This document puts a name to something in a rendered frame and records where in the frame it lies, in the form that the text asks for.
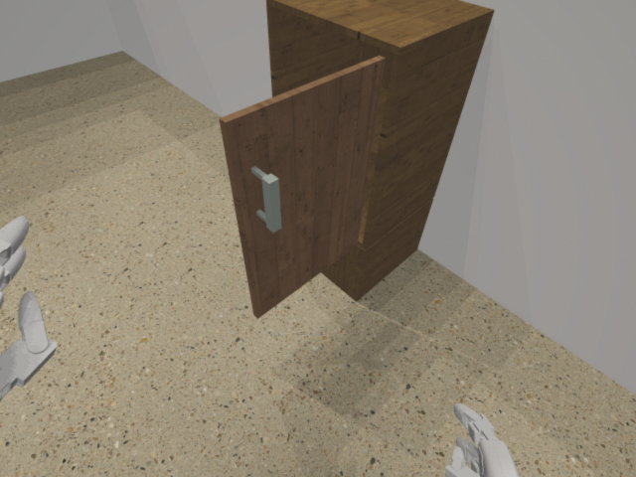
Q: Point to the cupboard door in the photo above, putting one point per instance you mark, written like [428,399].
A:
[317,140]

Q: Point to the handle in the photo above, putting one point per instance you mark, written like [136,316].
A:
[271,197]

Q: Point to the left robot hand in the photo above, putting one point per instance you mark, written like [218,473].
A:
[20,362]

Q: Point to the right robot hand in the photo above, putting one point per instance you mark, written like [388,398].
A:
[492,458]

